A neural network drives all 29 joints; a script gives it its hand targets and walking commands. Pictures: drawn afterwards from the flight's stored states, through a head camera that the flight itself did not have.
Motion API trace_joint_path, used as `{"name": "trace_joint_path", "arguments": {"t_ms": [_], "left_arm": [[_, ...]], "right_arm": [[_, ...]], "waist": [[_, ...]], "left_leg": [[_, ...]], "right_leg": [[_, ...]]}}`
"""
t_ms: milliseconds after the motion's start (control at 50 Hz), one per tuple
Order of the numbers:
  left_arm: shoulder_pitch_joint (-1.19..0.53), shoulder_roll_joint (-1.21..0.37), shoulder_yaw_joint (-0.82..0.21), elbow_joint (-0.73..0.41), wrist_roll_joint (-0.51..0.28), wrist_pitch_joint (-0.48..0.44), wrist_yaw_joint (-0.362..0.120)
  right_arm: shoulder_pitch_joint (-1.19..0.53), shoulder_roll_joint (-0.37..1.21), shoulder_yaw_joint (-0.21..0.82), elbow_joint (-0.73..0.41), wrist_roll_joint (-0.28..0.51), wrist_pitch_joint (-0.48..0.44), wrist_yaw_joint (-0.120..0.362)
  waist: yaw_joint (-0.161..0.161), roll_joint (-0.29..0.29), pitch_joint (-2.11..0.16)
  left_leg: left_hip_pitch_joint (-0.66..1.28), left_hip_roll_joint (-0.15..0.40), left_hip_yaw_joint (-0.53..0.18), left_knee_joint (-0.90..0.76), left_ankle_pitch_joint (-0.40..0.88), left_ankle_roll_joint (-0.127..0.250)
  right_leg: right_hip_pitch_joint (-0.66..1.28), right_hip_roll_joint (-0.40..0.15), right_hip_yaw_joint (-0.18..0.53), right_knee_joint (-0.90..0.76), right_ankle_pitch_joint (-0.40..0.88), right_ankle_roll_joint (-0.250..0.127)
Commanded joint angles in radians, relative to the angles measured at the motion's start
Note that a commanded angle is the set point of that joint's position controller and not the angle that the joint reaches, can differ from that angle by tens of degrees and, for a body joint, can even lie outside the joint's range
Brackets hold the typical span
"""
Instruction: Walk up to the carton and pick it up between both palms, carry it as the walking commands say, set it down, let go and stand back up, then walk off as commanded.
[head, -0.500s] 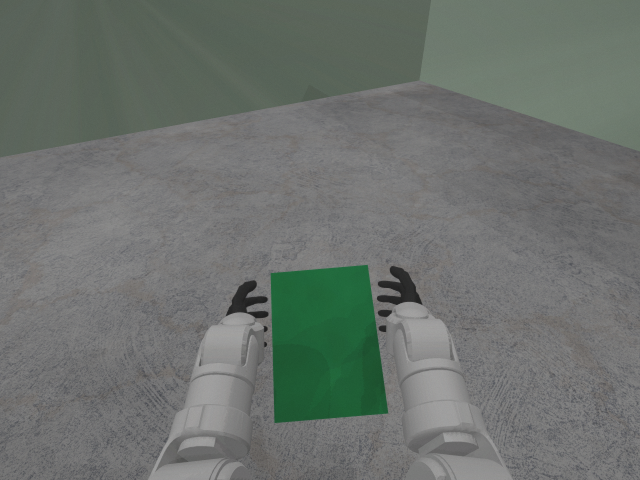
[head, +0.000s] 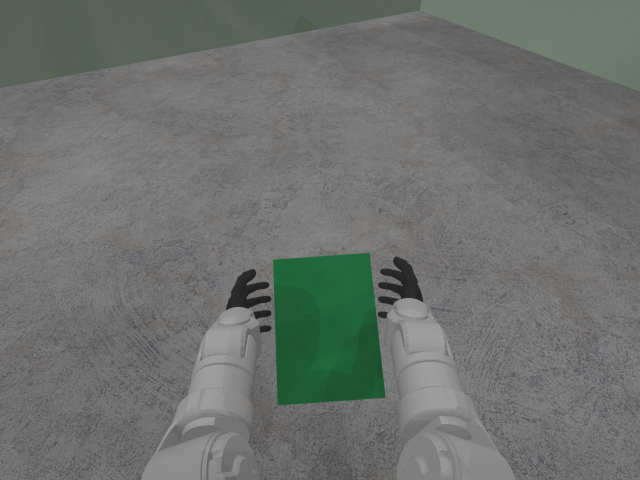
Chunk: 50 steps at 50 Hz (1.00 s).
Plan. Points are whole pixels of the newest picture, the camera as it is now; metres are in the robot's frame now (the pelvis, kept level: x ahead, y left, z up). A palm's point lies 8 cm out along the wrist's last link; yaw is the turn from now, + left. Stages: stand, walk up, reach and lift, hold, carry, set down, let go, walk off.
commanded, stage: set down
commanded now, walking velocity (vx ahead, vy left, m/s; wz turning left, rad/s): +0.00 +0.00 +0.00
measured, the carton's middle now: (326, 330) +0.38 +0.00 -0.08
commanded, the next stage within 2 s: none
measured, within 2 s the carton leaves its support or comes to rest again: neither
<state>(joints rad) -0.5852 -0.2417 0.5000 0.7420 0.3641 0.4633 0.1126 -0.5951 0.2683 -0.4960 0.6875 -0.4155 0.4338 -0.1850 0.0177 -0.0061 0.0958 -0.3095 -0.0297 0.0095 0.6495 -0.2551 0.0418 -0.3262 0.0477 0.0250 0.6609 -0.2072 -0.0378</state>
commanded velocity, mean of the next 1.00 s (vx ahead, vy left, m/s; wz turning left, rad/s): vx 0.00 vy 0.00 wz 0.00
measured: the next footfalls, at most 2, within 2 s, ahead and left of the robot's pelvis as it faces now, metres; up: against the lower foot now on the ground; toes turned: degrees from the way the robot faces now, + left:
none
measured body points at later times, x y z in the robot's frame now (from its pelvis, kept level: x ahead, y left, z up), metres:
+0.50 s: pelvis +0.03 +0.01 -0.02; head +0.18 +0.02 +0.40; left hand +0.36 +0.14 -0.11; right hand +0.38 -0.10 -0.10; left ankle +0.09 +0.12 -0.72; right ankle +0.10 -0.09 -0.72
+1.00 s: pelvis +0.00 +0.02 -0.07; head +0.22 +0.02 +0.33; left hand +0.38 +0.14 -0.17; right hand +0.35 -0.09 -0.19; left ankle +0.09 +0.12 -0.72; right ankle +0.10 -0.09 -0.72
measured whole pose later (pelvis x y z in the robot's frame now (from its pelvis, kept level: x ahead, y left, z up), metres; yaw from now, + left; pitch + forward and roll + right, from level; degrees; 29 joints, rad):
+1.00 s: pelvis +0.00 +0.02 -0.07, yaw +0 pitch +18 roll +0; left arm -0.62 -0.08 0.14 0.77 0.13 -0.07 0.25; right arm -0.51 0.16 -0.20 0.73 -0.14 -0.08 -0.31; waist 0.02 -0.01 0.20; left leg -1.04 -0.04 0.00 1.04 -0.32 0.03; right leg -1.04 0.06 0.02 1.04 -0.31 -0.02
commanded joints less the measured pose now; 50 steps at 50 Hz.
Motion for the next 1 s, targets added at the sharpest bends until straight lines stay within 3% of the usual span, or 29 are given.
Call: {"name": "trace_joint_path", "arguments": {"t_ms": [0,40,60,80,100,140,160,180,200,220,260,280,320,360,380,420,500,520,600,680,700,740,780,820,860,880,900,960,980], "left_arm": [[-0.702,-0.832,-0.411,-0.026,-0.087,-0.139,-0.256],[-0.796,-0.754,-0.388,-0.063,-0.083,-0.162,-0.262],[-0.763,-0.759,-0.364,-0.043,-0.074,-0.17,-0.259],[-0.789,-0.76,-0.371,-0.05,-0.076,-0.181,-0.25],[-0.752,-0.774,-0.425,-0.076,-0.093,-0.208,-0.25],[-0.68,-0.784,-0.436,-0.075,-0.078,-0.241,-0.24],[-0.649,-0.79,-0.46,-0.099,-0.085,-0.261,-0.236],[-0.625,-0.803,-0.492,-0.117,-0.091,-0.286,-0.235],[-0.645,-0.794,-0.522,-0.15,-0.096,-0.316,-0.232],[-0.574,-0.809,-0.548,-0.14,-0.1,-0.34,-0.222],[-0.569,-0.762,-0.599,-0.169,-0.125,-0.401,-0.214],[-0.604,-0.721,-0.637,-0.208,-0.137,-0.431,-0.204],[-0.536,-0.724,-0.659,-0.195,-0.152,-0.472,-0.174],[-0.471,-0.694,-0.689,-0.2,-0.156,-0.51,-0.152],[-0.498,-0.655,-0.713,-0.215,-0.171,-0.526,-0.147],[-0.449,-0.626,-0.732,-0.219,-0.186,-0.549,-0.127],[-0.448,-0.503,-0.766,-0.244,-0.228,-0.589,-0.066],[-0.432,-0.486,-0.766,-0.259,-0.223,-0.606,-0.057],[-0.431,-0.343,-0.747,-0.27,-0.266,-0.63,-0.006],[-0.368,-0.214,-0.673,-0.148,-0.248,-0.632,0.027],[-0.39,-0.19,-0.685,-0.186,-0.27,-0.641,0.028],[-0.389,-0.143,-0.652,-0.131,-0.27,-0.633,0.042],[-0.331,-0.115,-0.633,-0.081,-0.26,-0.625,0.056],[-0.369,-0.059,-0.603,-0.069,-0.272,-0.615,0.058],[-0.355,-0.059,-0.602,-0.014,-0.286,-0.604,0.056],[-0.373,-0.039,-0.586,0.0,-0.279,-0.598,0.057],[-0.369,-0.032,-0.585,-0.028,-0.284,-0.6,0.061],[-0.372,-0.047,-0.586,0.006,-0.285,-0.601,0.066],[-0.354,-0.09,-0.608,-0.017,-0.295,-0.604,0.068]], "right_arm": [[-0.434,0.939,0.312,0.235,0.105,-0.096,0.246],[-0.477,0.984,0.304,0.293,0.095,-0.096,0.245],[-0.5,0.97,0.318,0.27,0.09,-0.101,0.24],[-0.489,0.95,0.29,0.29,0.085,-0.117,0.239],[-0.413,0.952,0.3,0.282,0.081,-0.141,0.236],[-0.362,0.952,0.332,0.275,0.077,-0.181,0.234],[-0.317,0.955,0.336,0.277,0.068,-0.199,0.232],[-0.302,0.949,0.377,0.237,0.075,-0.224,0.23],[-0.297,0.97,0.4,0.229,0.095,-0.254,0.226],[-0.282,0.943,0.433,0.188,0.099,-0.285,0.22],[-0.24,0.942,0.477,0.175,0.098,-0.338,0.19],[-0.187,0.924,0.461,0.221,0.083,-0.355,0.182],[-0.181,0.862,0.511,0.184,0.099,-0.403,0.168],[-0.174,0.834,0.569,0.145,0.124,-0.446,0.149],[-0.125,0.824,0.561,0.172,0.123,-0.454,0.139],[-0.127,0.794,0.616,0.12,0.149,-0.482,0.124],[-0.184,0.642,0.654,-0.014,0.201,-0.538,0.084],[-0.131,0.628,0.643,0.031,0.194,-0.544,0.076],[-0.177,0.461,0.653,-0.05,0.217,-0.581,0.027],[-0.198,0.338,0.607,-0.024,0.227,-0.591,-0.007],[-0.187,0.318,0.614,-0.041,0.237,-0.595,-0.023],[-0.224,0.246,0.58,-0.006,0.235,-0.59,-0.042],[-0.22,0.196,0.575,0.014,0.26,-0.589,-0.045],[-0.29,0.142,0.578,-0.039,0.28,-0.588,-0.059],[-0.292,0.084,0.552,-0.017,0.294,-0.584,-0.064],[-0.335,0.1,0.574,-0.065,0.3,-0.581,-0.065],[-0.341,0.113,0.606,-0.078,0.332,-0.583,-0.065],[-0.35,0.113,0.605,-0.112,0.34,-0.592,-0.072],[-0.385,0.147,0.642,-0.151,0.368,-0.598,-0.062]], "waist": [[-0.043,0.031,-0.33],[-0.012,-0.004,-0.353],[-0.002,-0.068,-0.328],[-0.018,-0.015,-0.327],[-0.047,-0.015,-0.334],[-0.019,-0.011,-0.373],[-0.045,-0.022,-0.413],[-0.049,-0.048,-0.454],[-0.023,0.007,-0.506],[-0.041,-0.012,-0.559],[-0.035,-0.04,-0.657],[-0.07,-0.009,-0.679],[-0.073,-0.038,-0.746],[-0.056,-0.007,-0.816],[-0.08,-0.012,-0.829],[-0.048,-0.01,-0.887],[-0.064,0.005,-0.913],[-0.045,0.02,-0.889],[-0.062,0.008,-0.856],[-0.051,-0.001,-0.681],[-0.048,0.005,-0.725],[-0.066,-0.013,-0.638],[-0.052,0.022,-0.6],[-0.05,-0.019,-0.591],[-0.06,0.014,-0.576],[-0.055,-0.034,-0.568],[-0.018,-0.017,-0.613],[-0.037,-0.027,-0.648],[-0.014,-0.014,-0.689]], "left_leg": [[-0.153,-0.009,-0.163,-0.083,-0.189,0.03],[-0.123,-0.025,-0.139,-0.046,-0.257,0.041],[-0.15,-0.026,-0.13,-0.028,-0.242,0.043],[-0.158,-0.025,-0.127,-0.01,-0.23,0.035],[-0.152,-0.025,-0.133,-0.013,-0.178,0.033],[-0.151,-0.026,-0.129,-0.001,-0.074,0.031],[-0.126,-0.031,-0.144,0.005,-0.027,0.024],[-0.127,-0.034,-0.142,0.03,0.041,0.024],[-0.143,-0.042,-0.132,0.052,0.106,0.015],[-0.127,-0.05,-0.147,0.069,0.169,0.008],[-0.147,-0.061,-0.135,0.093,0.226,0.009],[-0.158,-0.062,-0.14,0.108,0.259,0.002],[-0.152,-0.061,-0.159,0.141,0.336,-0.008],[-0.162,-0.072,-0.16,0.173,0.387,-0.01],[-0.178,-0.072,-0.156,0.172,0.378,-0.012],[-0.192,-0.081,-0.152,0.183,0.363,-0.015],[-0.227,-0.088,-0.151,0.221,0.315,-0.008],[-0.256,-0.094,-0.135,0.235,0.312,-0.011],[-0.278,-0.098,-0.128,0.251,0.162,-0.005],[-0.358,-0.094,-0.121,0.249,0.001,0.017],[-0.366,-0.102,-0.103,0.261,-0.038,0.013],[-0.396,-0.1,-0.104,0.26,-0.09,0.024],[-0.39,-0.093,-0.105,0.264,-0.131,0.02],[-0.427,-0.098,-0.099,0.291,-0.18,0.029],[-0.432,-0.085,-0.117,0.281,-0.207,0.03],[-0.469,-0.096,-0.102,0.314,-0.195,0.036],[-0.475,-0.092,-0.114,0.329,-0.173,0.035],[-0.498,-0.092,-0.111,0.362,-0.146,0.035],[-0.483,-0.097,-0.124,0.363,-0.085,0.034]], "right_leg": [[0.147,0.018,0.125,-0.063,-0.106,-0.008],[0.072,0.015,0.146,-0.08,-0.28,-0.011],[0.044,0.007,0.155,-0.095,-0.324,-0.009],[-0.002,0.006,0.157,-0.076,-0.302,-0.014],[0.004,0.011,0.142,-0.055,-0.211,-0.012],[-0.019,0.011,0.131,-0.033,-0.075,-0.012],[-0.034,0.02,0.114,-0.017,-0.017,-0.012],[-0.027,0.019,0.113,-0.001,0.049,-0.008],[-0.024,0.025,0.117,0.022,0.123,-0.01],[-0.026,0.036,0.103,0.04,0.179,-0.007],[-0.015,0.036,0.121,0.056,0.257,-0.003],[-0.064,0.041,0.118,0.077,0.287,-0.006],[-0.115,0.055,0.109,0.109,0.314,-0.005],[-0.115,0.057,0.13,0.13,0.358,-0.002],[-0.114,0.064,0.123,0.137,0.366,0.002],[-0.099,0.065,0.136,0.149,0.36,0.004],[-0.164,0.082,0.126,0.194,0.308,0.007],[-0.185,0.085,0.13,0.205,0.295,0.004],[-0.247,0.085,0.111,0.221,0.137,0.012],[-0.349,0.09,0.09,0.236,-0.028,0.016],[-0.33,0.092,0.091,0.233,-0.059,0.015],[-0.364,0.098,0.079,0.24,-0.122,0.021],[-0.411,0.095,0.071,0.251,-0.172,0.018],[-0.428,0.106,0.071,0.258,-0.227,0.024],[-0.447,0.095,0.069,0.266,-0.255,0.012],[-0.456,0.105,0.066,0.269,-0.241,0.024],[-0.455,0.101,0.077,0.285,-0.236,0.026],[-0.488,0.108,0.067,0.313,-0.19,0.032],[-0.495,0.107,0.07,0.34,-0.125,0.034]]}}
